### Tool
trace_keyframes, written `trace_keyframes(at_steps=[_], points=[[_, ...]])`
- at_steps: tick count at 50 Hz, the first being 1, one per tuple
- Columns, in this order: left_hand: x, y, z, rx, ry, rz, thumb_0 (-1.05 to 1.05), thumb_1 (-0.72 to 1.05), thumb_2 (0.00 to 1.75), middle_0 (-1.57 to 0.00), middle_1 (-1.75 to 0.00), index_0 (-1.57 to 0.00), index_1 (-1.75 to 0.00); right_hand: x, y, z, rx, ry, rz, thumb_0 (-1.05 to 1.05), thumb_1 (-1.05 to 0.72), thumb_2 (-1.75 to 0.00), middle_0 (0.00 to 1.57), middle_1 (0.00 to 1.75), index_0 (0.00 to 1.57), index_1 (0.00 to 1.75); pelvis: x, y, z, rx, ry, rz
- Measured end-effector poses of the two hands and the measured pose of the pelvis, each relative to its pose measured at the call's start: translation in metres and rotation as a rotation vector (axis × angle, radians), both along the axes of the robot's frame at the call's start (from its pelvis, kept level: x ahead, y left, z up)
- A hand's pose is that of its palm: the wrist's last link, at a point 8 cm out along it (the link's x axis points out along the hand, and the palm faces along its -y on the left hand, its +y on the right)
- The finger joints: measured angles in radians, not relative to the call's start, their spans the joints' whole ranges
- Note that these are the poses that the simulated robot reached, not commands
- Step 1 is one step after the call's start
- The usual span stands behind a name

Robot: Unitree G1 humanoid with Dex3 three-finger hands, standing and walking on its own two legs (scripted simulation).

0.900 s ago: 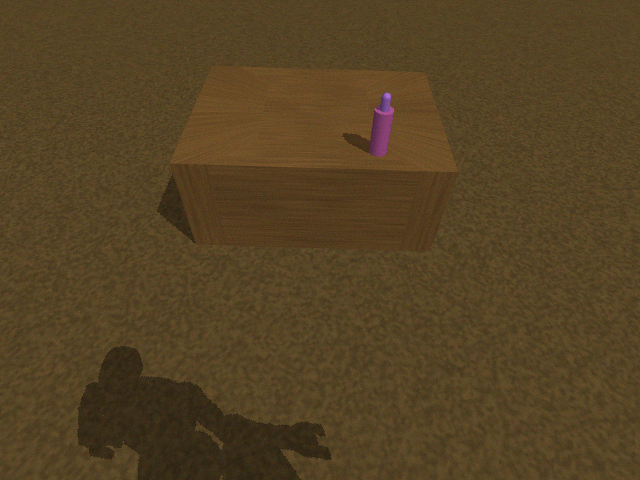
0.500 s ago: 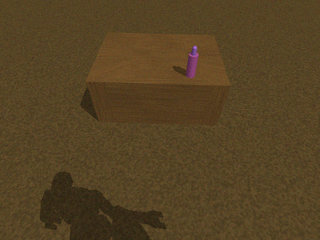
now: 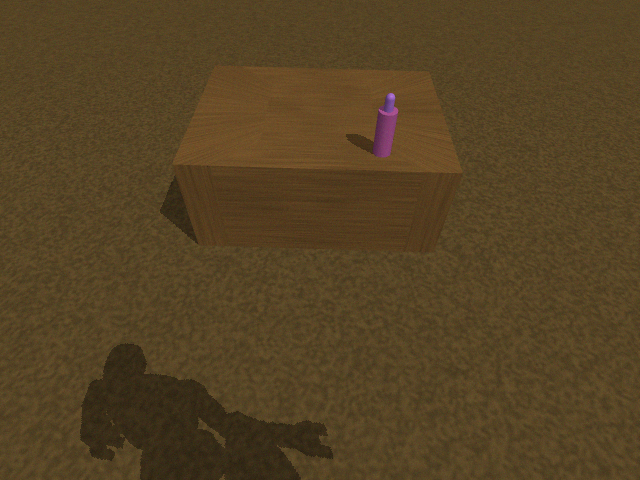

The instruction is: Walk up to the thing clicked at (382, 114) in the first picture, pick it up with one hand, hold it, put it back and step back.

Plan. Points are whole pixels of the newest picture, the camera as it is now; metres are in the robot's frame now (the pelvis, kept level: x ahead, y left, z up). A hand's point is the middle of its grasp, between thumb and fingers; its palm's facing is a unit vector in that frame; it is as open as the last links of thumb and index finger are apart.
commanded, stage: stand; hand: right
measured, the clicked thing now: (386, 124) +1.20 -0.23 -0.25
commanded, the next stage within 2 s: walk up in 0.22 s
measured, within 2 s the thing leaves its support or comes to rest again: neither
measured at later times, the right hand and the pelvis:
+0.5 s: hand out of the picture +0.08 -0.32 -0.18, palm faces +0.01 +0.94 -0.34, open 7.4 cm; pelvis +0.05 -0.04 -0.02, yaw -2 degrees
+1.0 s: hand (478, 338) +0.37 -0.27 -0.14, palm faces -0.01 +0.94 -0.34, open 7.4 cm; pelvis +0.25 -0.02 -0.02, yaw -1 degrees
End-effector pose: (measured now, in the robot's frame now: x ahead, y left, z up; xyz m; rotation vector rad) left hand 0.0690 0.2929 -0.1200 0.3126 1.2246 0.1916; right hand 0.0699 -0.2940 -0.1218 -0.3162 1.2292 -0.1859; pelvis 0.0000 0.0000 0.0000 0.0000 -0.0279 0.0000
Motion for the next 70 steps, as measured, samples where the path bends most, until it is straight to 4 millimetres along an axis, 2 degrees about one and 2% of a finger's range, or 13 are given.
trace_keyframes(at_steps=[14, 19, 24, 28, 32, 36, 41, 46, 49, 54, 62, 66, 70], points=[[0.0, 0.004, 0.0, -0.007, -0.016, -0.002, 0.01, 0.9, 0.9, -0.2, -0.3, -0.21, -0.3, 0.003, -0.004, 0.0, 0.01, -0.024, 0.003, 0.01, -0.9, -0.9, 0.2, 0.3, 0.2, 0.3, 0.006, -0.001, -0.003, 0.004, -0.001, -0.004], [0.011, 0.012, 0.001, 0.032, -0.007, -0.027, 0.01, 0.9, 0.9, -0.2, -0.3, -0.21, -0.3, 0.0, -0.026, -0.004, 0.003, -0.057, -0.032, 0.0, -0.9, -0.9, 0.21, 0.3, 0.2, 0.3, 0.02, -0.012, -0.013, 0.027, 0.0, -0.034], [0.038, 0.002, 0.01, 0.072, -0.032, -0.047, 0.01, 0.91, 0.9, -0.2, -0.3, -0.21, -0.3, -0.002, -0.061, -0.014, -0.005, 0.008, -0.058, 0.0, -0.9, -0.9, 0.21, 0.3, 0.2, 0.3, 0.046, -0.034, -0.019, 0.01, -0.015, -0.034], [0.045, -0.007, 0.018, 0.092, -0.055, -0.016, 0.01, 0.9, 0.9, -0.2, -0.3, -0.21, -0.3, 0.027, -0.075, -0.014, -0.012, 0.047, -0.038, 0.01, -0.9, -0.9, 0.2, 0.3, 0.2, 0.3, 0.071, -0.044, -0.016, 0.0, -0.017, -0.021], [0.048, -0.015, 0.026, 0.092, -0.015, 0.017, 0.0, 0.9, 0.9, -0.2, -0.3, -0.21, -0.3, 0.076, -0.076, -0.007, 0.002, -0.004, 0.001, 0.01, -0.91, -0.9, 0.2, 0.3, 0.2, 0.3, 0.099, -0.046, -0.008, -0.006, -0.021, -0.017], [0.062, -0.017, 0.021, 0.08, 0.017, 0.031, 0.01, 0.9, 0.9, -0.2, -0.3, -0.21, -0.3, 0.131, -0.068, -0.004, 0.017, -0.047, 0.046, 0.01, -0.91, -0.9, 0.2, 0.3, 0.2, 0.3, 0.127, -0.045, -0.009, -0.016, -0.025, -0.004], [0.1, -0.01, 0.0, 0.05, 0.019, 0.043, 0.01, 0.9, 0.9, -0.2, -0.3, -0.21, -0.3, 0.209, -0.047, -0.002, 0.022, -0.105, 0.106, 0.01, -0.91, -0.9, 0.2, 0.3, 0.2, 0.3, 0.171, -0.037, -0.021, -0.033, -0.027, 0.006], [0.156, 0.0, -0.023, 0.025, 0.015, 0.04, 0.01, 0.9, 0.9, -0.2, -0.3, -0.21, -0.3, 0.276, -0.027, 0.002, 0.002, -0.22, 0.128, 0.01, -0.9, -0.9, 0.2, 0.3, 0.2, 0.3, 0.216, -0.021, -0.033, -0.004, -0.037, -0.002], [0.198, -0.001, -0.018, 0.008, -0.02, -0.005, 0.01, 0.9, 0.9, -0.2, -0.3, -0.21, -0.3, 0.29, -0.021, 0.013, 0.006, -0.256, 0.084, 0.0, -0.9, -0.9, 0.2, 0.3, 0.2, 0.3, 0.238, -0.018, -0.026, -0.003, -0.041, -0.009], [0.261, -0.002, -0.001, -0.003, -0.081, -0.069, 0.01, 0.9, 0.9, -0.2, -0.3, -0.21, -0.3, 0.297, -0.027, 0.022, -0.005, -0.226, 0.051, 0.0, -0.9, -0.9, 0.2, 0.3, 0.2, 0.3, 0.277, -0.019, -0.014, 0.007, -0.037, -0.029], [0.34, -0.01, 0.017, 0.063, -0.084, -0.109, 0.01, 0.9, 0.9, -0.2, -0.3, -0.21, -0.3, 0.307, -0.064, 0.002, 0.006, -0.12, -0.016, 0.01, -0.9, -0.9, 0.21, 0.3, 0.2, 0.3, 0.344, -0.039, -0.018, 0.024, -0.023, -0.042], [0.373, -0.018, 0.019, 0.116, -0.125, -0.094, 0.01, 0.9, 0.9, -0.2, -0.3, -0.21, -0.3, 0.332, -0.082, -0.022, 0.009, -0.059, -0.022, 0.01, -0.9, -0.9, 0.2, 0.3, 0.2, 0.3, 0.379, -0.055, -0.03, 0.001, -0.025, -0.035], [0.389, -0.027, 0.029, 0.114, -0.135, -0.06, 0.0, 0.9, 0.9, -0.2, -0.3, -0.21, -0.3, 0.372, -0.081, -0.024, 0.028, -0.039, 0.005, 0.01, -0.91, -0.9, 0.2, 0.3, 0.2, 0.3, 0.406, -0.056, -0.022, 0.001, -0.025, -0.029]])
